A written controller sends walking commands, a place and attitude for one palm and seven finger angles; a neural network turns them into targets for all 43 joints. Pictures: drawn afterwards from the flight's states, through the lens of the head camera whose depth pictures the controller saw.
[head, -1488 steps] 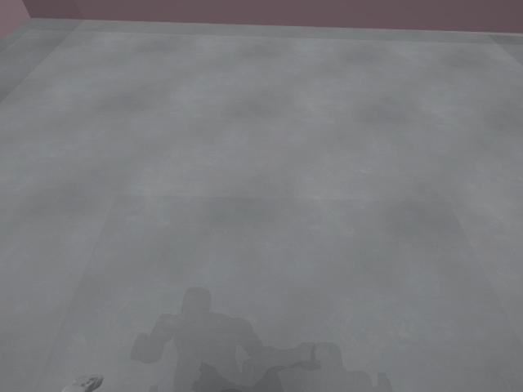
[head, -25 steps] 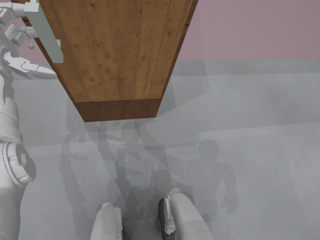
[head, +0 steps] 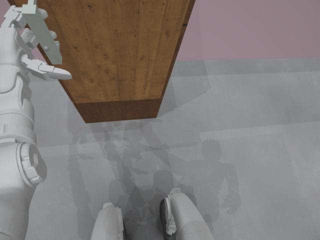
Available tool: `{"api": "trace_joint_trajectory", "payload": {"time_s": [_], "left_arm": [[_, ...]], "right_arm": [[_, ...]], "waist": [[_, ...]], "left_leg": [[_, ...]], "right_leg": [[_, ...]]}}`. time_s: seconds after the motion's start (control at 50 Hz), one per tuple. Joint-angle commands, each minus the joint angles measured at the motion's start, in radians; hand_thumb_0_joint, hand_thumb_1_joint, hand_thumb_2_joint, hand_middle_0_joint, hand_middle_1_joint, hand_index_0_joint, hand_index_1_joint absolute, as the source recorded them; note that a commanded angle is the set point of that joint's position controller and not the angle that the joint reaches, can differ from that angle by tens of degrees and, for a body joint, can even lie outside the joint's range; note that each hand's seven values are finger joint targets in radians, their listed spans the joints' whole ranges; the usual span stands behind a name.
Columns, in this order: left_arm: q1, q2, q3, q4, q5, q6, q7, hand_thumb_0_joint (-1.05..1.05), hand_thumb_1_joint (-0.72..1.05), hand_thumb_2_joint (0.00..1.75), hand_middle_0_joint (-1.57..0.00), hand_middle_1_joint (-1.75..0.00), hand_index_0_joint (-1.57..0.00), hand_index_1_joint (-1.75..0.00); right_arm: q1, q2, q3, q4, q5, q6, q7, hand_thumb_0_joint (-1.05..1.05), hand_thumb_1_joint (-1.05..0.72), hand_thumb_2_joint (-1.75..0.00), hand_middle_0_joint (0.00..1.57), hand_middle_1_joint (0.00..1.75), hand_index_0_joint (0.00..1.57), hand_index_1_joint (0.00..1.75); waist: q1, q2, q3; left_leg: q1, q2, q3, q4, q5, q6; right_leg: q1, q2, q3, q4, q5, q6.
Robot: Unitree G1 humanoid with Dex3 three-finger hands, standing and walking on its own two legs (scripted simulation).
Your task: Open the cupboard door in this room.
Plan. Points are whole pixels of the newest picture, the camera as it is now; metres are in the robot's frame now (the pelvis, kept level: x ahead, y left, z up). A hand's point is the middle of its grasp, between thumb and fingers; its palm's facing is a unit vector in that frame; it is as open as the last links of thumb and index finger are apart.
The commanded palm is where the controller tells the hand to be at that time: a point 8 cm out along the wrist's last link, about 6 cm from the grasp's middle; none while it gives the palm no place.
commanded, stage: slide the fingers in behind the handle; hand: left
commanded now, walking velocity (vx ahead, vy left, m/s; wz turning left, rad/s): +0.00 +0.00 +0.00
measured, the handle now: (46, 31) +0.59 +0.20 +0.05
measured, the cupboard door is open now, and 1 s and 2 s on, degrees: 0 0 31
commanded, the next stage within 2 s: close the thumb around the handle in 0.38 s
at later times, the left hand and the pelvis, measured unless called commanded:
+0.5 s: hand (48, 49) +0.54 +0.19 +0.06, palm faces +0.00 -1.00 -0.02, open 14.0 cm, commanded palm +0.52 +0.22 +0.06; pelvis +0.00 +0.00 +0.00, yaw +0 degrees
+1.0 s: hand (45, 50) +0.54 +0.19 +0.06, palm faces +0.01 -1.00 -0.02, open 7.2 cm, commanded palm +0.51 +0.22 +0.06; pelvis +0.00 +0.00 +0.00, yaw +0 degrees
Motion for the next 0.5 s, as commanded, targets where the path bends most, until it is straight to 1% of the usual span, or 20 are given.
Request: {"api": "trace_joint_trajectory", "payload": {"time_s": [0.0,0.04,0.06,0.1,0.12,0.14,0.16,0.18,0.22,0.24,0.26,0.28,0.3,0.34,0.38,0.4,0.42,0.44,0.46,0.48], "left_arm": [[-0.419,0.264,0.035,-0.218,-0.022,-0.061,0.000,0.00,-0.50,0.30,-0.30,-1.20,-0.30,-1.20],[-0.404,0.288,0.053,-0.223,-0.018,-0.066,-0.002,0.00,-0.50,0.30,-0.30,-1.20,-0.30,-1.20],[-0.406,0.262,0.035,-0.217,-0.019,-0.064,-0.004,0.00,-0.50,0.30,-0.30,-1.20,-0.30,-1.20],[-0.400,0.276,0.043,-0.215,-0.019,-0.066,-0.006,0.00,-0.50,0.30,-0.30,-1.20,-0.30,-1.20],[-0.411,0.241,0.018,-0.228,-0.027,-0.071,-0.011,0.00,-0.50,0.30,-0.30,-1.20,-0.30,-1.20],[-0.422,0.256,0.024,-0.236,-0.023,-0.075,-0.011,0.00,-0.50,0.30,-0.30,-1.20,-0.30,-1.20],[-0.442,0.218,-0.005,-0.250,-0.028,-0.077,-0.012,0.00,-0.50,0.30,-0.30,-1.20,-0.30,-1.20],[-0.410,0.209,-0.002,-0.220,-0.029,-0.073,-0.012,0.00,-0.50,0.30,-0.30,-1.20,-0.30,-1.20],[-0.411,0.182,-0.019,-0.203,-0.038,-0.069,-0.015,0.00,-0.50,0.30,-0.30,-1.20,-0.30,-1.20],[-0.437,0.209,-0.005,-0.226,-0.034,-0.071,-0.012,0.00,-0.50,0.30,-0.30,-1.20,-0.30,-1.20],[-0.434,0.187,-0.022,-0.232,-0.031,-0.072,-0.009,0.00,-0.50,0.30,-0.30,-1.20,-0.30,-1.20],[-0.413,0.170,-0.027,-0.211,-0.031,-0.069,-0.004,0.00,-0.50,0.30,-0.30,-1.20,-0.30,-1.20],[-0.427,0.149,-0.046,-0.212,-0.031,-0.067,0.000,0.00,-0.50,0.30,-0.30,-1.20,-0.30,-1.20],[-0.421,0.192,-0.007,-0.206,-0.029,-0.072,0.013,0.00,-0.50,0.30,-0.30,-1.20,-0.30,-1.20],[-0.424,0.199,-0.003,-0.176,-0.021,-0.068,0.021,0.00,-0.50,0.30,-0.30,-1.20,-0.30,-1.20],[-0.415,0.223,0.014,-0.181,-0.016,-0.071,0.026,0.00,-0.50,0.30,-0.30,-1.20,-0.30,-1.20],[-0.440,0.222,0.005,-0.209,-0.015,-0.083,0.027,0.00,-0.50,0.30,-0.30,-1.20,-0.30,-1.20],[-0.423,0.236,0.018,-0.218,-0.007,-0.088,0.029,0.00,-0.50,0.30,-0.30,-1.20,-0.30,-1.20],[-0.423,0.214,0.001,-0.231,-0.008,-0.093,0.028,0.00,-0.50,0.30,-0.30,-1.20,-0.30,-1.20],[-0.415,0.203,-0.004,-0.218,-0.010,-0.093,0.027,0.00,-0.44,0.32,-0.30,-1.21,-0.30,-1.21]], "right_arm": [[0.210,-0.198,-0.075,-0.027,0.001,-0.004,-0.011,0.00,-0.90,-0.90,0.20,0.30,0.20,0.30],[0.211,-0.199,-0.075,-0.031,0.002,-0.003,-0.013,0.00,-0.90,-0.90,0.20,0.30,0.20,0.30],[0.208,-0.195,-0.075,-0.029,0.002,-0.005,-0.012,0.00,-0.90,-0.90,0.20,0.30,0.20,0.30],[0.208,-0.197,-0.076,-0.026,0.003,-0.005,-0.014,0.00,-0.90,-0.90,0.20,0.30,0.20,0.30],[0.209,-0.194,-0.075,-0.030,0.002,-0.007,-0.013,0.00,-0.90,-0.90,0.20,0.30,0.20,0.30],[0.208,-0.198,-0.077,-0.023,0.001,-0.007,-0.013,0.00,-0.90,-0.90,0.20,0.30,0.20,0.30],[0.208,-0.196,-0.080,-0.019,0.001,-0.009,-0.012,0.00,-0.90,-0.90,0.20,0.30,0.20,0.30],[0.210,-0.197,-0.081,-0.016,0.001,-0.010,-0.012,0.00,-0.90,-0.90,0.20,0.30,0.20,0.30],[0.214,-0.198,-0.080,-0.014,0.000,-0.010,-0.011,0.00,-0.90,-0.90,0.20,0.30,0.20,0.30],[0.215,-0.203,-0.082,-0.007,-0.001,-0.008,-0.012,0.00,-0.90,-0.90,0.20,0.30,0.20,0.30],[0.214,-0.200,-0.083,-0.009,0.000,-0.008,-0.011,0.00,-0.90,-0.90,0.20,0.30,0.20,0.30],[0.211,-0.198,-0.084,-0.010,0.000,-0.008,-0.010,0.00,-0.90,-0.90,0.20,0.30,0.20,0.30],[0.212,-0.197,-0.083,-0.006,-0.001,-0.009,-0.009,0.00,-0.90,-0.90,0.20,0.30,0.20,0.30],[0.214,-0.201,-0.084,-0.009,-0.003,-0.007,-0.010,0.00,-0.90,-0.90,0.20,0.30,0.20,0.30],[0.209,-0.197,-0.078,-0.009,-0.002,-0.008,-0.011,0.00,-0.90,-0.90,0.20,0.30,0.20,0.30],[0.208,-0.200,-0.078,-0.017,-0.002,-0.008,-0.012,0.00,-0.90,-0.90,0.20,0.30,0.20,0.30],[0.205,-0.197,-0.076,-0.020,-0.004,-0.010,-0.013,0.00,-0.90,-0.90,0.20,0.30,0.20,0.30],[0.209,-0.198,-0.078,-0.021,-0.006,-0.009,-0.012,0.00,-0.90,-0.90,0.20,0.30,0.20,0.30],[0.204,-0.193,-0.078,-0.025,-0.005,-0.009,-0.009,0.00,-0.90,-0.90,0.20,0.30,0.20,0.30],[0.202,-0.194,-0.079,-0.022,-0.005,-0.009,-0.008,0.00,-0.90,-0.90,0.20,0.30,0.20,0.30]], "waist": [[0.001,0.159,-0.571],[0.013,0.168,-0.589],[0.005,0.180,-0.584],[0.007,0.156,-0.564],[0.001,0.182,-0.573],[0.006,0.199,-0.584],[-0.008,0.205,-0.588],[-0.002,0.185,-0.572],[-0.010,0.183,-0.551],[-0.009,0.188,-0.574],[-0.004,0.205,-0.578],[-0.004,0.189,-0.559],[-0.017,0.179,-0.543],[-0.004,0.175,-0.560],[-0.006,0.152,-0.517],[0.000,0.140,-0.527],[-0.002,0.179,-0.540],[0.010,0.188,-0.577],[0.010,0.211,-0.581],[0.005,0.184,-0.574]], "left_leg": [[0.336,-0.040,-0.042,-0.130,0.500,0.007],[0.343,-0.041,-0.041,-0.131,0.507,0.006],[0.347,-0.042,-0.040,-0.130,0.507,0.006],[0.337,-0.040,-0.043,-0.134,0.497,0.007],[0.361,-0.041,-0.044,-0.133,0.513,0.007],[0.385,-0.037,-0.049,-0.133,0.518,0.002],[0.411,-0.037,-0.054,-0.133,0.531,0.000],[0.408,-0.036,-0.056,-0.136,0.528,-0.002],[0.411,-0.037,-0.059,-0.136,0.535,0.001],[0.425,-0.033,-0.063,-0.136,0.538,-0.003],[0.447,-0.035,-0.068,-0.141,0.554,-0.007],[0.440,-0.035,-0.064,-0.141,0.545,-0.006],[0.435,-0.034,-0.066,-0.143,0.536,-0.005],[0.421,-0.037,-0.061,-0.137,0.533,-0.003],[0.374,-0.039,-0.055,-0.140,0.488,0.000],[0.353,-0.043,-0.050,-0.141,0.476,0.003],[0.375,-0.042,-0.052,-0.138,0.497,0.003],[0.404,-0.040,-0.058,-0.138,0.525,-0.003],[0.418,-0.040,-0.055,-0.136,0.549,-0.006],[0.409,-0.039,-0.055,-0.134,0.533,-0.005]], "right_leg": [[0.361,0.052,0.026,-0.080,0.354,-0.035],[0.368,0.052,0.026,-0.076,0.360,-0.037],[0.356,0.052,0.025,-0.077,0.357,-0.036],[0.361,0.052,0.025,-0.080,0.348,-0.036],[0.343,0.055,0.023,-0.076,0.353,-0.039],[0.326,0.052,0.020,-0.077,0.337,-0.038],[0.308,0.053,0.017,-0.079,0.336,-0.036],[0.304,0.054,0.012,-0.082,0.325,-0.037],[0.285,0.055,0.008,-0.083,0.322,-0.040],[0.283,0.053,0.008,-0.081,0.318,-0.037],[0.274,0.052,0.004,-0.082,0.313,-0.039],[0.270,0.053,0.004,-0.087,0.306,-0.038],[0.260,0.053,0.001,-0.089,0.301,-0.036],[0.278,0.052,0.007,-0.086,0.308,-0.037],[0.289,0.052,0.009,-0.087,0.293,-0.036],[0.313,0.050,0.015,-0.087,0.298,-0.035],[0.302,0.051,0.016,-0.079,0.310,-0.039],[0.303,0.050,0.012,-0.073,0.317,-0.039],[0.300,0.050,0.012,-0.072,0.331,-0.040],[0.301,0.051,0.011,-0.075,0.323,-0.038]]}}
